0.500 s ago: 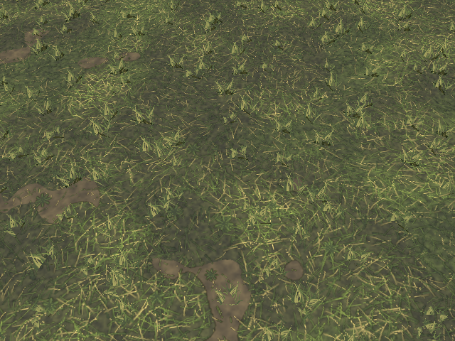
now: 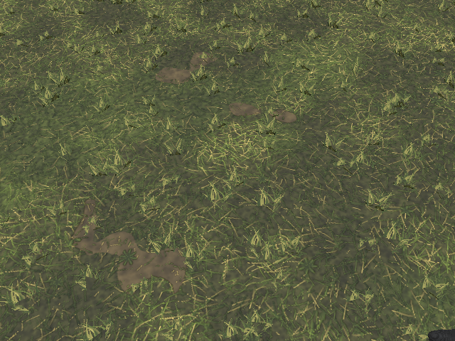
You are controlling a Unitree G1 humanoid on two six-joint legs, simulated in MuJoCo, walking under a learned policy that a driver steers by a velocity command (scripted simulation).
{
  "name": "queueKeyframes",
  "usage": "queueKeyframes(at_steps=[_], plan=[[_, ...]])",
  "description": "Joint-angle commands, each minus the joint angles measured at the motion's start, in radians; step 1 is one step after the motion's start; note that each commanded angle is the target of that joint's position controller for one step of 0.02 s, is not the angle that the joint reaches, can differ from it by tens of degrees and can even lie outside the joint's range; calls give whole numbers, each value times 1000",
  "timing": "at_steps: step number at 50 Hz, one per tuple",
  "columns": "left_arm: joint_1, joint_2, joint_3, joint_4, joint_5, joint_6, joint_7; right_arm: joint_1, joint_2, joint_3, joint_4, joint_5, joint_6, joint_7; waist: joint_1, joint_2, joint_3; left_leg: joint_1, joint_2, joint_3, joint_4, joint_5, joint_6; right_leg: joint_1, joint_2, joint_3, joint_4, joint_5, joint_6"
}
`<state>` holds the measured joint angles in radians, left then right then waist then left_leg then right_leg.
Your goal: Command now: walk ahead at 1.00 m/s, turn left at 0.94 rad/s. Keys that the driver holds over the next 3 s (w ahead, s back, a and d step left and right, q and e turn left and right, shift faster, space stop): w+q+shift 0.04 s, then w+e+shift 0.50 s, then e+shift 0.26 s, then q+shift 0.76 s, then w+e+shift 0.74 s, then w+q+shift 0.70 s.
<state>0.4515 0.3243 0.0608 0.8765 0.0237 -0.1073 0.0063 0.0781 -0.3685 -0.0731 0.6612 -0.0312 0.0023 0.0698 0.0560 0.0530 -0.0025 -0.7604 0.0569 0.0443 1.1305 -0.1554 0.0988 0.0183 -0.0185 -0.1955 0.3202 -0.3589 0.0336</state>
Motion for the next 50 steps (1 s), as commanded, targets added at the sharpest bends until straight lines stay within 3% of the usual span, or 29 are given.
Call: queueKeyframes(at_steps=[1,4,5,6,7,8,9,10,11,12,15,16,19,22,25,27,29,30,31,32,33,34,35,37,39,41,44,47,50], plan=[[-151,42,-7,-75,-4,-33,0,-76,48,42,-105,1,-6,33,-88,-104,116,105,9,46,-244,162,22,-155,-176,-23,-214,564,-73],[-50,119,1,-46,-3,-28,7,-51,35,46,-81,-13,-16,29,-113,-113,76,365,-109,111,-380,164,71,-115,-212,-43,-127,1132,-91],[-48,162,8,-42,0,-16,11,41,9,37,-46,-18,-21,16,-167,-134,31,475,-147,92,-401,106,87,-87,-235,-34,-13,1268,-105],[-74,203,15,-47,3,1,16,206,-36,17,7,-21,-23,1,-256,-150,-47,648,-166,59,-424,37,106,-95,-251,-22,188,1342,-123],[-112,213,14,-53,1,17,20,408,-80,-8,76,-25,-21,-21,-361,-134,-130,884,-152,11,-519,24,127,-179,-228,-21,477,1264,-131],[-56,123,-1,-56,11,26,10,424,-166,-34,94,-31,-18,-46,-296,9,-186,1070,11,-182,-503,-159,128,-390,-102,11,923,358,-121],[128,4,-32,-111,-41,21,1,362,-251,-40,37,-47,-27,-56,-149,227,-405,1299,363,-730,-611,-182,208,-677,30,232,1292,-204,-110],[-56,118,-11,-136,-42,13,7,359,-197,-47,33,-24,-23,-65,-239,24,-373,1185,316,-755,-793,-324,173,-763,19,318,1292,-42,-122],[-99,100,-13,-144,-44,12,3,297,-158,-33,64,-23,-36,-76,-171,5,-134,977,298,-613,-842,-289,163,-798,-23,279,1225,43,-114],[-96,79,-19,-119,-29,18,-3,246,-95,-19,77,-22,-54,-70,-115,-78,-19,799,260,-504,-869,-207,136,-750,-76,273,1129,87,-112],[-22,20,-22,-56,-7,82,-33,214,-6,7,105,-3,-105,-62,-19,-45,52,548,187,-262,-968,-105,70,-587,-133,290,1009,123,-92],[-52,8,-18,-52,-9,94,-42,214,11,10,125,10,-117,-59,-14,-55,87,544,144,-178,-998,-67,33,-623,-139,286,975,150,-95],[-222,-25,-23,-108,-20,94,-53,254,25,12,156,15,-140,-49,-41,-9,147,573,89,29,-1044,223,-22,-722,-131,226,819,311,-101],[-333,-36,-32,-146,-24,77,-69,272,37,21,169,15,-146,-58,-53,-23,149,634,61,171,-1046,472,-46,-712,-95,120,619,460,-130],[-391,-38,-41,-173,-17,70,-86,307,-12,20,185,22,-144,-85,-49,-20,122,755,84,231,-1020,824,-82,-602,-13,17,402,551,-177],[-292,17,-25,-143,-17,79,-83,292,-70,7,178,16,-126,-112,16,38,35,866,116,236,-863,1197,-103,-478,68,-25,381,486,-199],[41,89,8,-51,-4,82,-67,208,-125,-12,141,5,-88,-128,178,42,-101,809,140,213,-417,1330,-104,-157,139,-3,364,384,-228],[222,123,33,0,-1,82,-45,151,-130,-18,128,11,-77,-120,265,-14,-153,681,110,199,-47,1053,-105,42,103,101,266,417,-278],[149,143,54,-1,-37,91,-15,90,-31,-1,118,12,-85,-89,209,-231,-49,404,-121,170,328,-133,-117,127,32,234,205,600,-288],[82,283,75,-33,6,89,-22,283,56,31,24,26,-98,-90,8,-331,-200,63,-167,5,662,-412,-176,386,-207,662,293,1216,-511],[33,290,94,-87,-3,91,-18,266,21,46,1,20,-111,-97,47,-153,-389,-22,-134,-141,673,-353,-150,459,-285,881,135,875,-584],[-35,211,77,-107,-11,95,-3,220,-9,50,4,13,-120,-96,4,-4,-211,-20,-78,-155,531,-289,-131,247,-255,848,40,703,-523],[-92,144,56,-102,-17,97,1,168,-10,47,-6,0,-116,-92,-50,67,-67,15,-36,-144,401,-264,-134,48,-199,755,-1,667,-462],[-114,114,40,-113,-31,82,1,157,-20,47,-8,-28,-62,-94,-91,95,22,136,6,-124,242,-247,-162,-188,-134,621,-13,898,-400],[-111,148,47,-115,-28,65,-10,134,4,57,-30,-30,-27,-94,-103,70,-1,240,16,-88,56,-222,-182,-306,-46,524,-1,1038,-342],[-100,158,53,-115,-21,65,-8,117,21,65,-48,-12,-20,-92,-94,9,-65,246,-5,-55,-64,-115,-176,-266,3,451,57,1199,-283],[-87,74,28,-108,-32,76,-2,79,45,74,-38,5,-22,-90,-39,-72,-103,295,-28,-7,-299,125,-131,-210,66,346,69,1119,-142],[-43,33,7,-86,-21,77,10,25,68,82,-22,13,-28,-82,24,-106,-74,299,-24,6,-440,257,-98,-122,17,339,39,976,-103],[-73,53,6,-85,15,77,26,70,12,66,13,15,-44,-78,4,-125,-33,302,-41,-29,-504,137,-46,-37,-75,331,90,1029,-114]])
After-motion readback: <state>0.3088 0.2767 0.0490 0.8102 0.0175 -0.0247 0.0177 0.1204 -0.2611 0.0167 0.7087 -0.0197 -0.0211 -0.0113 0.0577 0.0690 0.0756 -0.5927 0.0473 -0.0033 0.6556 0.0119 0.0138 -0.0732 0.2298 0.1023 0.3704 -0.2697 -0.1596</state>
